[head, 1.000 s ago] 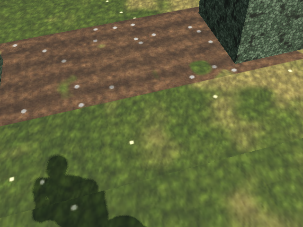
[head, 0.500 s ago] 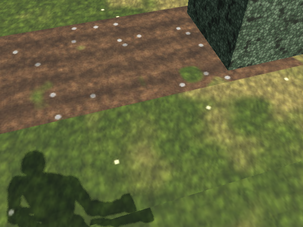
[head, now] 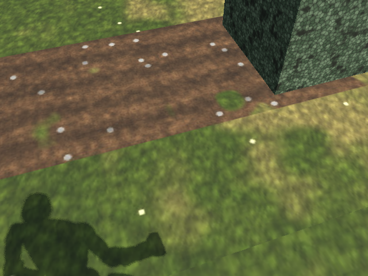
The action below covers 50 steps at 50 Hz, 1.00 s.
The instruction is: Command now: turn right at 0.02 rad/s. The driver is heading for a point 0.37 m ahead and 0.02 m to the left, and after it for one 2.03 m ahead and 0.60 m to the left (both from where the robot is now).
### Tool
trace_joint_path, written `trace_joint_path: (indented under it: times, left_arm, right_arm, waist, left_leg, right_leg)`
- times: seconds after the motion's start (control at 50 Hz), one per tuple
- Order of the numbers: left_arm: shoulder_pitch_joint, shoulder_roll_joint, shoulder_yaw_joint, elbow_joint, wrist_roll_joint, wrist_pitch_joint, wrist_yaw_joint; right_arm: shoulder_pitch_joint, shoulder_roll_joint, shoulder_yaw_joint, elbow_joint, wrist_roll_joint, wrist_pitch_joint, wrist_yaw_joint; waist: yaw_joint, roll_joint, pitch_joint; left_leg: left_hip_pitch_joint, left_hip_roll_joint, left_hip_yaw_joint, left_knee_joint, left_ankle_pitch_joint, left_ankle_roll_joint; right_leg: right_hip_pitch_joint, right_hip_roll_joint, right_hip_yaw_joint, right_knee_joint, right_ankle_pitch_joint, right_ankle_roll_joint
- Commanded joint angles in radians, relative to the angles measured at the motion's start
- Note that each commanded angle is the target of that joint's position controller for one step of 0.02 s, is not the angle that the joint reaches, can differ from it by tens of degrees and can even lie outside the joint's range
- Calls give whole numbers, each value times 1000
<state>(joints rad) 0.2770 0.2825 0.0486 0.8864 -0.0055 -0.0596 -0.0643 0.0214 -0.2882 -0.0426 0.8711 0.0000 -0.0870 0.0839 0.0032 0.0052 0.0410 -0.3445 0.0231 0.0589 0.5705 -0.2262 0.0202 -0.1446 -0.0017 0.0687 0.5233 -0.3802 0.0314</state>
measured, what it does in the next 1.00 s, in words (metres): walks ahead: right foot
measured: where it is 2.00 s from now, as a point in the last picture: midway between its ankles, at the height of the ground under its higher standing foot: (166, 261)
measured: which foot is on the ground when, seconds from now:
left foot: down 0.00-0.90, up 0.92-1.00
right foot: down 0.00-0.44, up 0.46-0.86, down 0.88-1.00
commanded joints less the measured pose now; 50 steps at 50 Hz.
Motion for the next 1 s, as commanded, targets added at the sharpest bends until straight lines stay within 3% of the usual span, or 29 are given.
trace_joint_path:
  times: [0.02, 0.22, 0.24, 0.28, 0.3, 0.34, 0.38, 0.42, 0.44, 0.46, 0.48, 0.5, 0.52, 0.54, 0.58, 0.62, 0.66, 0.7, 0.74, 0.82, 0.84, 0.86, 0.88, 0.9, 0.92, 0.94, 0.96, 0.98, 1.0]
  left_arm:
    - [35, 132, 26, -31, 0, -10, 1]
    - [15, 155, 22, -9, 2, -6, -2]
    - [42, 164, 25, 3, 7, -2, 0]
    - [110, 215, 49, 24, 47, 2, 23]
    - [151, 205, 49, 33, 60, -5, 36]
    - [174, 154, 32, 40, 56, -25, 57]
    - [72, 135, 19, 7, 40, -24, 60]
    - [-12, 167, 23, -14, 56, -7, 45]
    - [-17, 152, 21, -24, 82, -7, 30]
    - [-51, 86, 8, -53, 108, -21, 6]
    - [-96, 32, -5, -52, 98, -47, -10]
    - [-135, 18, -8, -68, 80, -70, -1]
    - [-116, 73, 8, -38, 81, -75, 18]
    - [-88, 76, 12, -25, 100, -67, 31]
    - [-72, 15, -1, -13, 129, -33, 32]
    - [-97, -7, -10, -20, 108, -11, 11]
    - [-189, -34, -29, -53, 84, 0, -6]
    - [-242, -29, -34, -73, 75, 2, -3]
    - [-277, 16, -25, -82, 77, 0, 10]
    - [-375, 9, -13, -112, 76, -16, 19]
    - [-367, 15, -6, -113, 63, -22, 19]
    - [-306, 35, 4, -99, 44, -32, 20]
    - [-136, 108, 27, -58, 28, -44, 25]
    - [111, 151, 32, -18, 41, -43, 24]
    - [340, 129, 30, 52, 78, -35, 27]
    - [242, 148, 42, 50, 96, -61, 49]
    - [102, 121, 43, 28, 69, -68, 66]
    - [35, 54, 20, 17, 54, -62, 76]
    - [-27, -5, 2, 1, 50, -58, 81]
  right_arm:
    - [-34, -138, -34, -41, 0, -11, -6]
    - [-43, -149, -40, 17, -1, -10, -15]
    - [-19, -159, -44, 32, -4, -6, -20]
    - [22, -208, -72, 48, -34, -6, -47]
    - [4, -185, -69, 47, -45, -11, -59]
    - [-60, -95, -47, 30, -47, -21, -74]
    - [-51, -56, -34, 17, -41, -31, -74]
    - [96, -89, -47, 59, -46, -44, -68]
    - [259, -125, -58, 104, -61, -51, -69]
    - [525, -184, -66, 163, -77, -56, -76]
    - [681, -180, -51, 186, -97, -64, -67]
    - [604, -161, -39, 186, -95, -68, -59]
    - [477, -88, -12, 160, -83, -59, -54]
    - [400, -37, 12, 139, -72, -51, -52]
    - [321, 31, 49, 108, -66, -37, -74]
    - [317, 3, 52, 102, -61, -42, -87]
    - [348, -37, 47, 114, -73, -46, -66]
    - [440, -55, 41, 153, -78, -45, -39]
    - [491, -63, 32, 169, -78, -39, -25]
    - [559, -16, 36, 197, -84, -8, -28]
    - [524, -29, 29, 184, -77, -1, -29]
    - [495, -52, 20, 170, -79, -1, -30]
    - [463, -52, 16, 144, -81, -11, -27]
    - [614, 75, 50, 127, -87, -23, -16]
    - [528, 48, 36, 119, -58, -24, 5]
    - [397, 15, 17, 82, -42, -27, 3]
    - [364, 3, 12, 88, -49, -28, -28]
    - [412, 9, 14, 91, -71, -22, -49]
    - [398, 66, 31, 79, -77, -17, -54]
  waist:
    - [-14, 5, -76]
    - [-14, -6, -58]
    - [-13, -10, -49]
    - [1, -62, 47]
    - [25, -82, 85]
    - [61, -155, 111]
    - [23, -148, 112]
    - [-66, -85, 78]
    - [-123, 4, 32]
    - [-212, 207, -61]
    - [-270, 152, -4]
    - [-204, 62, 113]
    - [-135, -3, 131]
    - [-84, 2, 115]
    - [-14, 26, 138]
    - [0, 39, 125]
    - [-20, 44, 108]
    - [-42, 60, 116]
    - [-57, 39, 130]
    - [-73, 72, 119]
    - [-40, 66, 103]
    - [3, 69, 43]
    - [66, 12, -109]
    - [104, -206, -428]
    - [180, -202, -452]
    - [150, -92, -178]
    - [94, -62, -55]
    - [32, -49, -94]
    - [-5, -32, -66]
  left_leg:
    - [252, 55, -57, -50, 262, 21]
    - [238, 37, -50, -71, 221, 11]
    - [236, 32, -49, -88, 94, 15]
    - [132, 1, -41, -86, -334, 54]
    - [46, -4, -53, -69, -373, 74]
    - [-111, -24, -16, 14, -207, 75]
    - [-54, -22, 6, 11, -116, 91]
    - [232, -47, 29, -48, -63, 101]
    - [404, -9, -85, -85, -85, 143]
    - [705, 167, -476, -229, -71, 287]
    - [797, 328, -733, -342, -67, 362]
    - [720, 382, -701, -379, -102, 340]
    - [600, 355, -594, -388, -124, 313]
    - [495, 314, -495, -424, -140, 299]
    - [309, 250, -355, -509, -77, 248]
    - [207, 184, -214, -544, 10, 215]
    - [107, 138, -117, -538, 65, 214]
    - [168, 183, -130, -513, 145, 238]
    - [284, 224, -153, -492, 194, 250]
    - [401, 251, -155, -423, 284, 221]
    - [370, 231, -138, -364, 406, 199]
    - [290, 184, -107, -253, 616, 159]
    - [167, 92, -56, -29, 612, 82]
    - [-175, -65, -33, 309, 149, -7]
    - [-284, -112, -75, 703, -457, -5]
    - [-338, -23, -177, 811, -377, 34]
    - [-315, 51, -154, 824, -312, 35]
    - [-219, 95, -157, 759, -294, 44]
    - [-160, 123, -168, 713, -251, 38]
  right_leg:
    - [-188, -21, -9, -105, 154, -28]
    - [-155, -27, -10, -120, 140, -38]
    - [-158, -32, 0, -149, 26, -54]
    - [-168, -74, 73, -211, -294, -156]
    - [-117, -114, 134, -237, -354, -208]
    - [69, -237, 281, -298, -312, -283]
    - [81, -284, 294, -299, -201, -290]
    - [-84, -180, 158, -164, -82, -251]
    - [-216, -74, 66, 59, -9, -209]
    - [-488, 86, -24, 429, -113, -113]
    - [-743, 100, 105, 701, -275, -127]
    - [-854, 43, 172, 744, -168, -160]
    - [-785, -27, 117, 748, -80, -170]
    - [-685, -62, 81, 697, -34, -186]
    - [-529, -111, 49, 579, 69, -191]
    - [-419, -97, -30, 429, 181, -159]
    - [-296, -68, -91, 252, 270, -109]
    - [-321, -61, -66, 165, 349, -81]
    - [-377, -49, -55, 70, 379, -82]
    - [-350, -26, -99, 30, 300, -118]
    - [-265, -5, -125, -8, 305, -131]
    - [-79, 19, -142, 2, 369, -155]
    - [199, -28, -90, 73, 588, -215]
    - [735, -273, 250, 28, 690, -452]
    - [723, -423, 510, -156, 701, -502]
    - [424, -391, 375, -192, 637, -396]
    - [200, -376, 223, -207, 682, -365]
    - [117, -356, 150, -228, 759, -359]
    - [22, -331, 75, -255, 825, -336]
